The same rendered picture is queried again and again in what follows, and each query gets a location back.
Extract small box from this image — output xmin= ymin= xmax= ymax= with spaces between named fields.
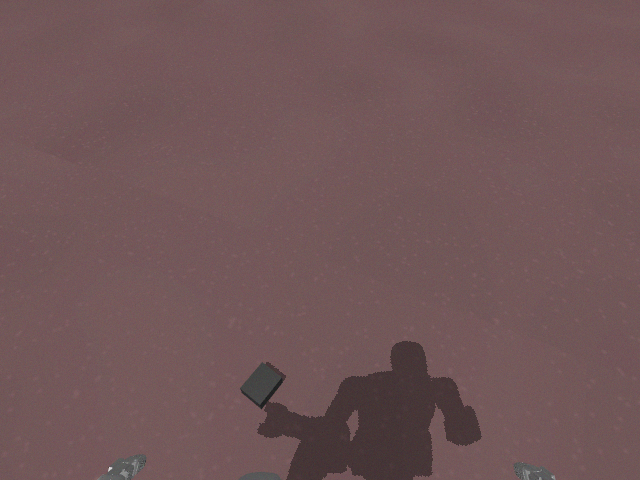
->
xmin=240 ymin=362 xmax=283 ymax=409

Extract left robot hand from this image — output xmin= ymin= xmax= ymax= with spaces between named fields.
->
xmin=97 ymin=454 xmax=146 ymax=480

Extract right robot hand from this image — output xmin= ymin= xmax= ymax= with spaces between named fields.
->
xmin=514 ymin=462 xmax=555 ymax=480

